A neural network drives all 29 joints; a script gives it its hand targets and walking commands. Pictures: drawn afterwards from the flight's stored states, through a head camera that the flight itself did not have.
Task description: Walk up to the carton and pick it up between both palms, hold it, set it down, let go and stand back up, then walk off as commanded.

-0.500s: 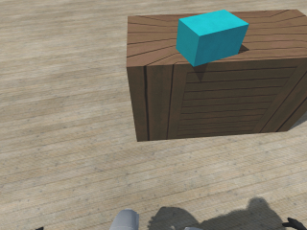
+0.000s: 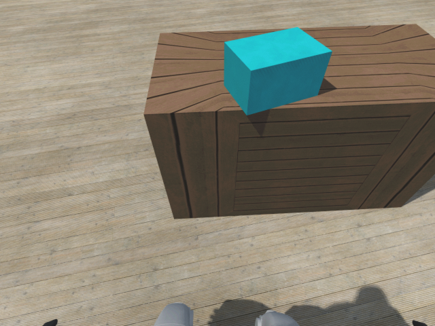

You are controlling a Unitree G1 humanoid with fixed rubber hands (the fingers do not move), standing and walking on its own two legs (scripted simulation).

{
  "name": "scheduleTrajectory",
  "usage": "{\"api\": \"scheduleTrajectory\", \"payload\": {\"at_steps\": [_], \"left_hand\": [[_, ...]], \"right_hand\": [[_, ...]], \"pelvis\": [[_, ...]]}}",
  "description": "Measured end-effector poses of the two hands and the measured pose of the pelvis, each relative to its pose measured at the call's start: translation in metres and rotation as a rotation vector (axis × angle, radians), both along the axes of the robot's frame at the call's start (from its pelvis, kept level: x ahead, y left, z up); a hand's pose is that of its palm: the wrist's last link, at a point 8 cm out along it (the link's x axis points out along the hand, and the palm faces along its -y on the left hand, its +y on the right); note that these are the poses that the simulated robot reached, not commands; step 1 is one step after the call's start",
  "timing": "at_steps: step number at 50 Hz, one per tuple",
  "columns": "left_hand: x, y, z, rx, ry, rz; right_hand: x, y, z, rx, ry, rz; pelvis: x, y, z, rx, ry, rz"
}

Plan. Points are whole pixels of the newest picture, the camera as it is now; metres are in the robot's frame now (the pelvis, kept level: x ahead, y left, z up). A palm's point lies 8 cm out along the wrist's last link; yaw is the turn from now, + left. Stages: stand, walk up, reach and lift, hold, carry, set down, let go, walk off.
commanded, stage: walk up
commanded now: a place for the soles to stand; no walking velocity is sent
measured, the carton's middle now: (272, 69) +0.83 -0.14 +0.03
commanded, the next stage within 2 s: none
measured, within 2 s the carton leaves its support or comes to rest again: neither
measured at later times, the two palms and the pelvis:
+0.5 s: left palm (106, 286) +0.21 +0.24 -0.06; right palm out of the picture +0.17 -0.45 -0.08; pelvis +0.10 -0.09 +0.00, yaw +2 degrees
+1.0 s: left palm (115, 290) +0.20 +0.22 -0.06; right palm out of the picture +0.27 -0.43 -0.08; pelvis +0.12 -0.10 +0.01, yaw +7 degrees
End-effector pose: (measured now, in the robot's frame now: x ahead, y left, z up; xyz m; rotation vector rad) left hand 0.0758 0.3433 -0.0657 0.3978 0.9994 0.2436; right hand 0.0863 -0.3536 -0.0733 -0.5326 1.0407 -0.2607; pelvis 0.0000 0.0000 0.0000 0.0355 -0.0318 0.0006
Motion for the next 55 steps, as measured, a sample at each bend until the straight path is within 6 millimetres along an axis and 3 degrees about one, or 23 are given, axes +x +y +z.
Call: {"api": "scheduleTrajectory", "payload": {"at_steps": [6,10,13,19,22,24,29,35,42,48,55], "left_hand": [[-0.003,-0.020,0.006,-0.010,0.047,0.062],[0.009,-0.026,0.001,-0.025,0.060,0.073],[0.032,-0.034,-0.008,-0.035,0.047,0.059],[0.099,-0.063,-0.002,-0.026,-0.029,-0.006],[0.125,-0.081,0.000,-0.003,-0.059,-0.035],[0.132,-0.093,0.000,0.002,-0.072,-0.035],[0.134,-0.115,0.008,0.005,-0.056,0.002],[0.136,-0.123,0.004,0.004,-0.039,0.011],[0.143,-0.132,0.002,-0.004,-0.064,0.016],[0.130,-0.123,0.004,0.001,-0.067,0.042],[0.118,-0.118,0.002,-0.002,-0.041,0.064]], "right_hand": [[0.057,-0.010,0.013,0.005,-0.027,0.062],[0.087,-0.012,0.018,-0.004,-0.055,0.092],[0.085,-0.022,0.013,-0.014,-0.043,0.081],[0.065,-0.061,0.013,-0.030,0.019,0.012],[0.067,-0.083,0.004,-0.023,0.036,-0.015],[0.075,-0.092,-0.003,-0.013,0.060,-0.018],[0.114,-0.100,-0.001,0.009,0.054,0.024],[0.155,-0.097,-0.003,0.020,0.004,0.065],[0.172,-0.094,-0.005,0.032,0.001,0.099],[0.184,-0.081,-0.005,0.042,-0.002,0.135],[0.185,-0.075,-0.003,0.046,-0.007,0.147]], "pelvis": [[0.028,-0.018,0.012,-0.017,0.016,0.029],[0.047,-0.022,0.012,-0.020,0.021,0.037],[0.059,-0.026,0.005,-0.008,-0.001,0.032],[0.084,-0.055,0.005,0.024,-0.019,0.023],[0.095,-0.076,-0.001,0.028,-0.013,0.018],[0.101,-0.088,-0.003,0.013,-0.009,0.031],[0.115,-0.104,0.007,-0.006,0.008,0.059],[0.124,-0.108,0.006,-0.026,0.021,0.079],[0.125,-0.114,0.005,-0.021,0.017,0.089],[0.123,-0.107,0.006,-0.027,0.018,0.121],[0.119,-0.104,0.007,-0.032,0.010,0.126]]}}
